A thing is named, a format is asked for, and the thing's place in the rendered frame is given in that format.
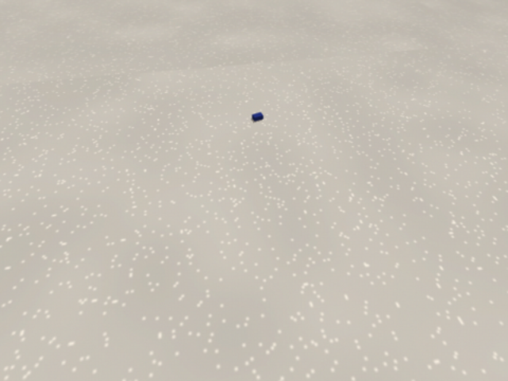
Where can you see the small box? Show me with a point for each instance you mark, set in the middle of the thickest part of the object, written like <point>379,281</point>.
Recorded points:
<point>258,116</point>

